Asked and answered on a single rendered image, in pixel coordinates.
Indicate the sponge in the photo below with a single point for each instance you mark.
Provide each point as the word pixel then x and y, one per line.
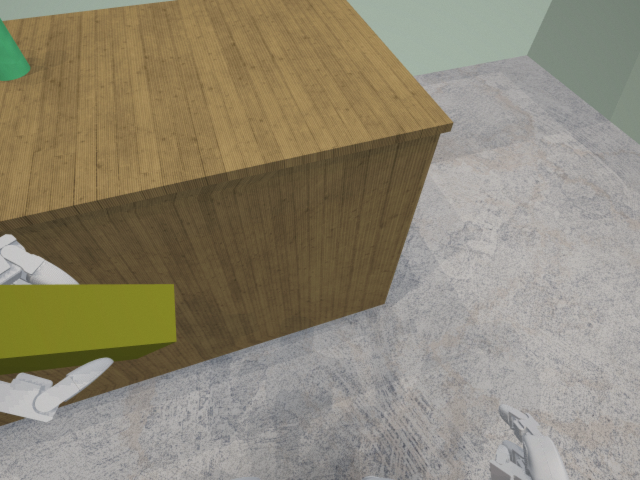
pixel 55 326

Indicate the left robot hand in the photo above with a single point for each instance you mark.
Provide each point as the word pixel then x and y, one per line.
pixel 27 395

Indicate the right robot hand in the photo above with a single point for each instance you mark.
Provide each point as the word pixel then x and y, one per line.
pixel 539 458

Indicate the table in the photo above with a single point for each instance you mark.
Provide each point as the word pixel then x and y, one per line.
pixel 264 156

